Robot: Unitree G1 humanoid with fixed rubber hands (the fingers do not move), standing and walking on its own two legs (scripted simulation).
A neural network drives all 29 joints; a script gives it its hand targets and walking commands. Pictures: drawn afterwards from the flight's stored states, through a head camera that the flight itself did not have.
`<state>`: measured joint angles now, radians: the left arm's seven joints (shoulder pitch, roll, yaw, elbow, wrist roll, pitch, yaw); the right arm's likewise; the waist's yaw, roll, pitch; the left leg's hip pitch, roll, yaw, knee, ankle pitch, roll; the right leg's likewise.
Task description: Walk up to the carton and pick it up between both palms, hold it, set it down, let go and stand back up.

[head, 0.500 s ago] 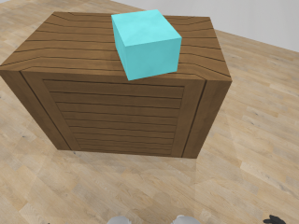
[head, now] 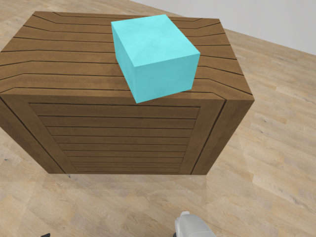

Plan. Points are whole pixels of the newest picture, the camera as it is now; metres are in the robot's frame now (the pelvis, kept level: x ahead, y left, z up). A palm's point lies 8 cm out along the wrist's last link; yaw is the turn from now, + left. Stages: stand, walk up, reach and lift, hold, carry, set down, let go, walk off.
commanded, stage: walk up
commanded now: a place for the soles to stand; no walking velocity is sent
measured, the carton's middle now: (151, 56) +0.70 +0.00 +0.05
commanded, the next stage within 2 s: stand in 1.76 s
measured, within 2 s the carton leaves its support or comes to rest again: neither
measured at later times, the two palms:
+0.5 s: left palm (33, 215) +0.21 +0.31 -0.06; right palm (287, 204) +0.20 -0.34 -0.07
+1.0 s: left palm (49, 192) +0.27 +0.30 -0.09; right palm (264, 183) +0.27 -0.32 -0.09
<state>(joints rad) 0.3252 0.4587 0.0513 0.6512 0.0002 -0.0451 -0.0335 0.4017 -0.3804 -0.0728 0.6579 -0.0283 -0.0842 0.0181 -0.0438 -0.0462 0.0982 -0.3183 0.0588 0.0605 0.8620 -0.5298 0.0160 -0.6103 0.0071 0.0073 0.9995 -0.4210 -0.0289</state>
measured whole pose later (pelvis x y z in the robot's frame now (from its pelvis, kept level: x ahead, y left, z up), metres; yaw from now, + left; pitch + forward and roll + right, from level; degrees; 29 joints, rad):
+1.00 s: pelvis +0.18 -0.01 -0.01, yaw +1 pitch -4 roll +0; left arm 0.31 0.45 0.02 0.65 0.00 -0.07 -0.01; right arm 0.34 -0.37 -0.07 0.66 -0.02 -0.03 0.00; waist -0.01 -0.02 0.12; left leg -0.41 0.05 0.06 0.98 -0.54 0.03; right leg -0.47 0.01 -0.01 0.90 -0.37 -0.04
